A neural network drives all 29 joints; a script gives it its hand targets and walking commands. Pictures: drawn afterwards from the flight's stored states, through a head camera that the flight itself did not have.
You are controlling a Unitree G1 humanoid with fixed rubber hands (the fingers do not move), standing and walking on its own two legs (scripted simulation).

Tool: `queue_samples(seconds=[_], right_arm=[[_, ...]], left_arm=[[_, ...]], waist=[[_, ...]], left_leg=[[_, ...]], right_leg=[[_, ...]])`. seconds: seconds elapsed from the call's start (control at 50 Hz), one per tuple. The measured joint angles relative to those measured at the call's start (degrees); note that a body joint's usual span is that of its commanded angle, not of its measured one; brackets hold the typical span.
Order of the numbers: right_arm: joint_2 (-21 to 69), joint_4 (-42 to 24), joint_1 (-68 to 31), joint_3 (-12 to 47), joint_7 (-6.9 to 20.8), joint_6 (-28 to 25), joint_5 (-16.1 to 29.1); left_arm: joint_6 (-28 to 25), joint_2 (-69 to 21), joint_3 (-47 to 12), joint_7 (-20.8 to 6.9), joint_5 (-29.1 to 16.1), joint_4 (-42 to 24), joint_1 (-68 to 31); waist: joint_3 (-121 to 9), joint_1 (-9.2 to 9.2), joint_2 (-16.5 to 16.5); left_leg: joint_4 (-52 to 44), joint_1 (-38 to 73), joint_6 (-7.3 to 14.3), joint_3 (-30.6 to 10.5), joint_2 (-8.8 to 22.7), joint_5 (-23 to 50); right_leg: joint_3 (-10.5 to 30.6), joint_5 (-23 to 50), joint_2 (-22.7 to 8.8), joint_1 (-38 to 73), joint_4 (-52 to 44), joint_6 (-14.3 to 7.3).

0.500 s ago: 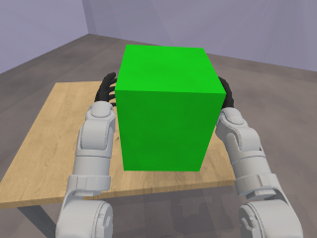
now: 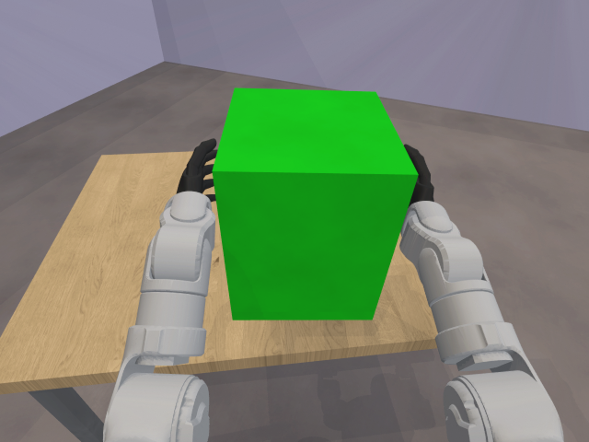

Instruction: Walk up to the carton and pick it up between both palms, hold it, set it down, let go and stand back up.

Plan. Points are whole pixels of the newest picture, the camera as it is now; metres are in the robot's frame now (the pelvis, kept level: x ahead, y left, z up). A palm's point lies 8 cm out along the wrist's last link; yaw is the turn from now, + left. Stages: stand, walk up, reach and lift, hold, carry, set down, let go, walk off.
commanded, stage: hold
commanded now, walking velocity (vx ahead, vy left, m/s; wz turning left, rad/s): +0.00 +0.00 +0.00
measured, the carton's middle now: (304, 205) +0.39 +0.02 +0.16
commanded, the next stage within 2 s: none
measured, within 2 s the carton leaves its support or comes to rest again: neither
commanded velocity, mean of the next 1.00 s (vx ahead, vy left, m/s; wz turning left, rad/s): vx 0.00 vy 0.00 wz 0.00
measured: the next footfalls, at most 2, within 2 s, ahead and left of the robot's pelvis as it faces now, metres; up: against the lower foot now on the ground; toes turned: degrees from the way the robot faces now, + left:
none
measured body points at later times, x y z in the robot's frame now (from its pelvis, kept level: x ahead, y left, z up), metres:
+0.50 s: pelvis +0.00 +0.00 +0.00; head -0.04 +0.02 +0.45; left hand +0.37 +0.17 +0.19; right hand +0.39 -0.12 +0.19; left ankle +0.05 +0.11 -0.74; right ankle +0.00 -0.14 -0.74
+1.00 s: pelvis -0.01 +0.00 +0.00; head -0.05 +0.02 +0.45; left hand +0.37 +0.17 +0.20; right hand +0.38 -0.13 +0.19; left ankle +0.05 +0.11 -0.74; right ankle +0.00 -0.14 -0.74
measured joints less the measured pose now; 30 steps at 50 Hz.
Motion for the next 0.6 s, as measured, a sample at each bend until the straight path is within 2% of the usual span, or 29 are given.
queue_samples(seconds=[0.4, 0.6], right_arm=[[0.56, -4.03, 0.0, 0.0, -0.07, 2.0, 0.34], [0.52, -3.68, 0.01, 0.0, -0.07, 1.84, 0.34]], left_arm=[[0.89, -0.02, -0.05, 0.05, 0.0, -5.51, 2.81], [1.18, -0.02, -0.03, 0.08, -0.01, -5.28, 2.42]], waist=[[1.19, 0.0, 0.0], [1.19, 0.0, 0.0]], left_leg=[[0.0, 0.0, 0.0, -0.01, 0.0, -0.07], [0.0, 0.0, 0.0, -0.02, -0.01, 0.26]], right_leg=[[0.0, -0.06, 0.0, 0.0, 0.0, 0.0], [0.0, 0.27, 0.0, 0.0, 0.0, 0.0]])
